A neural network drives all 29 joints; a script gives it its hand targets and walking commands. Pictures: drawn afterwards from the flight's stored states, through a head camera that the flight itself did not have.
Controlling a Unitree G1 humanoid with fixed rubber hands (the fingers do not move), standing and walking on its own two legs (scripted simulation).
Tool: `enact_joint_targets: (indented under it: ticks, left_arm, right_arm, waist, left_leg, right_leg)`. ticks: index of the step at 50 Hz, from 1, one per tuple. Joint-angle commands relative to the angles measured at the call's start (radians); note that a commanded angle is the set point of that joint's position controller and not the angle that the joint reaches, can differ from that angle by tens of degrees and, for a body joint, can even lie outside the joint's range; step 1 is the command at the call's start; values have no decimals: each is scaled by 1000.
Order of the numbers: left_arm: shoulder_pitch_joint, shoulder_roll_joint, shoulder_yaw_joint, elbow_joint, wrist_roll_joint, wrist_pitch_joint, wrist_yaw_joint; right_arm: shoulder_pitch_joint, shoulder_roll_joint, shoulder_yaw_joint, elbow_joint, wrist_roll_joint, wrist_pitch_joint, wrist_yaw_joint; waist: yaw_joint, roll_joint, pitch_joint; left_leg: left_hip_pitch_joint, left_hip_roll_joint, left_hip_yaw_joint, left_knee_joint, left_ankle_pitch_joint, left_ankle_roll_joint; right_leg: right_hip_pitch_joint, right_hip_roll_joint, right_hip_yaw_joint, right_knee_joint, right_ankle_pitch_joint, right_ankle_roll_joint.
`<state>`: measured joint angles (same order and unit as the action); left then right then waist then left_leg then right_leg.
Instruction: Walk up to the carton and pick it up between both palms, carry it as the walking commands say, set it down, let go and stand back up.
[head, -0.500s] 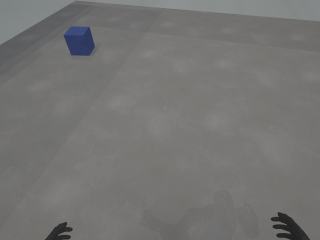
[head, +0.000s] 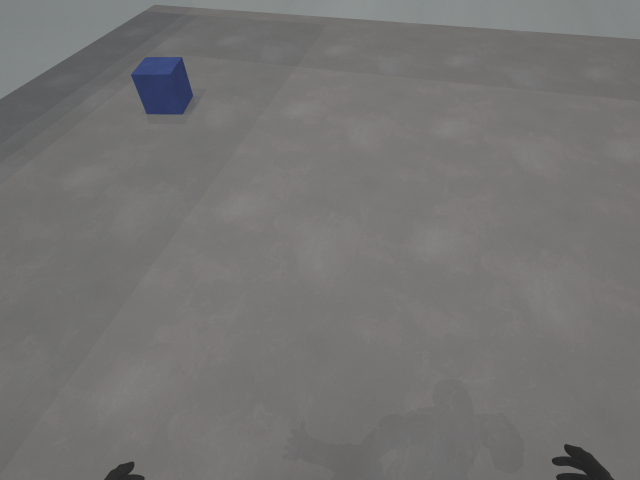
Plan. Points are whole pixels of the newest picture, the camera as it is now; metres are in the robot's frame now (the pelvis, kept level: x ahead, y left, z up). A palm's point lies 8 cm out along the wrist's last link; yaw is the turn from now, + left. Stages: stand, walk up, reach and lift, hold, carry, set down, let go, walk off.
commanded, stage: stand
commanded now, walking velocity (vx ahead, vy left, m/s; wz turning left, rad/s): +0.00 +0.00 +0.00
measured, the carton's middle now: (164, 85) +2.37 +1.04 -0.65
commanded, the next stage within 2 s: walk up in 1.12 s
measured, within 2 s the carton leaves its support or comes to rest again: neither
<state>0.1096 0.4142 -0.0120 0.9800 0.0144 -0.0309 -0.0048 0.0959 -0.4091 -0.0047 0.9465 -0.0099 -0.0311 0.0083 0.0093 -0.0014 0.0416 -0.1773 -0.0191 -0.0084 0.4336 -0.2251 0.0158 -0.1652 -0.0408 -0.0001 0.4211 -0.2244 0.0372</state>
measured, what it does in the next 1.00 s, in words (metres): stands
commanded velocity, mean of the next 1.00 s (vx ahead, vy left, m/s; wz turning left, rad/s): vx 0.00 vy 0.00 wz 0.00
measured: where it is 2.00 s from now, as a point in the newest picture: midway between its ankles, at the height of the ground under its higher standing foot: outside the picture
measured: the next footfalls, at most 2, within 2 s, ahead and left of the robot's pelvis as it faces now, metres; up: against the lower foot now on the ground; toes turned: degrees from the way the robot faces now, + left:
left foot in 1.66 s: +0.17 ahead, +0.22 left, +0.00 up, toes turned +17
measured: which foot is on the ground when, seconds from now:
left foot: down 0.00-1.00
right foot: down 0.00-1.00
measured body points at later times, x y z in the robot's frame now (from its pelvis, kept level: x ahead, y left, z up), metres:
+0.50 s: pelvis +0.00 -0.01 +0.00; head +0.01 -0.01 +0.45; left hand +0.10 +0.31 -0.11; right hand +0.12 -0.32 -0.11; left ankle +0.01 +0.11 -0.74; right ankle +0.00 -0.14 -0.74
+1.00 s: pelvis +0.01 -0.01 +0.01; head +0.02 -0.01 +0.45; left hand +0.10 +0.32 -0.11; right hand +0.12 -0.33 -0.11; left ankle +0.01 +0.11 -0.74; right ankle +0.00 -0.14 -0.74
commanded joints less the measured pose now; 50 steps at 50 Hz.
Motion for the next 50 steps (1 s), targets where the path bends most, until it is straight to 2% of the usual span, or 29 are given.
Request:
enact_joint_targets:
  ticks: [1, 5, 7, 9, 10, 11, 15, 16, 20, 23, 24, 25, 26, 28, 29, 30, 31, 32, 33, 34, 37, 40, 41, 44, 45, 46, 48, 49, 50]
  left_arm:
    - [-47, 163, 36, -17, -5, -4, 8]
    - [-62, 169, 34, 10, -1, -3, 9]
    - [-31, 178, 37, 16, -6, -9, 4]
    - [-68, 184, 43, 15, -4, 2, 0]
    - [-29, 137, 31, 25, -4, 4, 2]
    - [-55, 161, 29, 27, -2, 1, 7]
    - [-28, 136, 28, 28, -4, -1, 1]
    - [-36, 155, 28, 33, -9, -2, 3]
    - [-60, 182, 28, 49, 5, -6, 8]
    - [-65, 180, 34, 44, -3, 2, 6]
    - [-52, 164, 34, 58, -7, 5, 8]
    - [-19, 130, 23, 51, -11, 9, 10]
    - [-61, 185, 32, 63, 6, 15, 15]
    - [-65, 191, 35, 63, -3, 12, 13]
    - [-27, 149, 30, 57, -7, 4, 7]
    - [-67, 149, 18, 57, 7, 2, 6]
    - [-43, 140, 20, 64, 1, 1, 3]
    - [-75, 151, 25, 53, -3, 5, -2]
    - [-62, 142, 27, 51, 1, 6, -1]
    - [-89, 173, 28, 35, 0, 1, 6]
    - [-50, 151, 21, 65, -2, 10, 5]
    - [-74, 159, 26, 62, 4, 11, 9]
    - [-46, 167, 33, 63, -3, 5, 8]
    - [-61, 211, 39, 63, -1, 2, 15]
    - [-52, 168, 29, 65, -2, 8, 14]
    - [-48, 201, 36, 74, 0, 7, 12]
    - [-51, 178, 35, 64, -4, 9, 11]
    - [-69, 179, 29, 68, 2, 10, 14]
    - [-31, 157, 25, 65, -2, 12, 10]
  right_arm:
    - [-74, -152, -22, -17, 5, -7, -12]
    - [-56, -167, -31, -2, -4, -3, -10]
    - [-26, -147, -25, 13, 2, -5, -12]
    - [-34, -152, -20, 22, 7, -5, -8]
    - [-73, -194, -38, 26, -10, -2, -12]
    - [-41, -147, -26, 22, 12, 1, -8]
    - [-18, -192, -41, 28, -6, -7, -13]
    - [-39, -176, -30, 39, -3, -5, -8]
    - [-45, -143, -27, 37, 5, 3, -14]
    - [-31, -160, -34, 57, 4, 1, -12]
    - [-38, -186, -36, 57, -7, 1, -11]
    - [-58, -200, -38, 48, -10, 4, -15]
    - [-42, -168, -33, 55, -1, 3, -18]
    - [-45, -147, -24, 54, 7, -2, -17]
    - [-70, -178, -27, 57, -4, 3, -22]
    - [-66, -137, -25, 44, 8, -2, -11]
    - [-27, -151, -25, 65, 8, -5, -12]
    - [-16, -181, -35, 73, 0, -2, -17]
    - [-27, -178, -28, 62, -3, 4, -17]
    - [-56, -149, -25, 42, -5, 9, -17]
    - [-57, -170, -27, 50, 5, 5, -15]
    - [-23, -191, -34, 65, 1, 5, -13]
    - [-46, -178, -29, 63, -6, 4, -16]
    - [-64, -135, -23, 55, 4, 8, -9]
    - [-68, -159, -31, 56, 1, -1, -15]
    - [-47, -160, -35, 65, -3, -1, -17]
    - [-18, -197, -32, 78, 2, 1, -15]
    - [-38, -175, -36, 81, 2, 2, -12]
    - [-33, -174, -34, 75, 3, -1, -13]
  waist:
    - [8, -28, -42]
    - [-1, 37, -66]
    - [14, -4, -14]
    - [-13, -43, -42]
    - [27, 7, -9]
    - [-23, 9, -36]
    - [-3, -17, -73]
    - [10, -5, -97]
    - [-16, 24, -69]
    - [-5, -36, -93]
    - [8, 30, -55]
    - [30, -9, -46]
    - [-3, -3, -52]
    - [-8, 25, -36]
    - [29, 32, -57]
    - [-16, 33, -65]
    - [-18, 22, -56]
    - [6, -46, -38]
    - [4, 11, -93]
    - [-8, -32, -95]
    - [-1, 15, -60]
    - [-18, -47, -73]
    - [2, 32, -68]
    - [-2, -26, -79]
    - [-2, 47, -93]
    - [5, -25, -80]
    - [12, 14, -79]
    - [-7, -42, -38]
    - [13, 22, -48]
  left_leg:
    - [9, 114, -103, -101, 167, 16]
    - [47, 116, -106, -114, 160, 6]
    - [8, 122, -112, -104, 131, 14]
    - [-7, 117, -107, -132, 53, 7]
    - [1, 120, -112, -128, 65, 19]
    - [28, 121, -127, -138, 61, 15]
    - [42, 119, -125, -142, 92, 10]
    - [58, 121, -107, -111, 192, 9]
    - [29, 117, -95, -94, 210, 10]
    - [52, 117, -102, -125, 194, -7]
    - [36, 122, -109, -124, 201, 8]
    - [35, 131, -116, -120, 207, 8]
    - [29, 123, -99, -125, 204, 5]
    - [27, 121, -103, -132, 180, 4]
    - [29, 127, -94, -116, 173, 11]
    - [40, 122, -97, -120, 161, 5]
    - [38, 128, -112, -136, 157, 0]
    - [12, 117, -107, -141, 125, 5]
    - [54, 126, -110, -129, 175, 7]
    - [70, 130, -102, -117, 218, 6]
    - [36, 127, -109, -120, 160, 3]
    - [39, 129, -110, -140, 90, 10]
    - [44, 116, -101, -140, 134, 11]
    - [62, 135, -105, -129, 232, 7]
    - [46, 124, -94, -119, 209, 12]
    - [55, 126, -105, -124, 234, 5]
    - [46, 127, -112, -119, 232, 7]
    - [61, 131, -124, -144, 214, 3]
    - [56, 125, -119, -127, 207, 6]
  right_leg:
    - [31, -82, 67, -81, 158, -49]
    - [12, -81, 73, -94, 68, -52]
    - [15, -85, 75, -114, 58, -56]
    - [17, -82, 66, -103, -4, -57]
    - [-5, -91, 89, -128, 29, -63]
    - [-13, -90, 79, -115, 33, -67]
    - [43, -82, 61, -111, 98, -51]
    - [57, -99, 72, -109, 159, -56]
    - [58, -90, 77, -113, 153, -56]
    - [69, -94, 73, -110, 127, -61]
    - [58, -104, 91, -128, 148, -58]
    - [47, -88, 56, -129, 145, -50]
    - [52, -105, 71, -123, 169, -60]
    - [43, -94, 74, -128, 127, -55]
    - [37, -96, 69, -131, 98, -56]
    - [37, -91, 64, -128, 124, -57]
    - [40, -92, 59, -125, 113, -59]
    - [47, -92, 64, -131, 105, -51]
    - [68, -95, 66, -121, 126, -48]
    - [39, -95, 66, -114, 130, -54]
    - [39, -84, 63, -145, 103, -44]
    - [41, -99, 69, -138, 104, -57]
    - [55, -101, 84, -136, 114, -50]
    - [50, -89, 55, -105, 146, -49]
    - [86, -100, 74, -130, 178, -48]
    - [79, -96, 64, -124, 165, -55]
    - [74, -98, 75, -116, 112, -55]
    - [21, -85, 50, -116, 112, -57]
    - [54, -87, 59, -137, 105, -53]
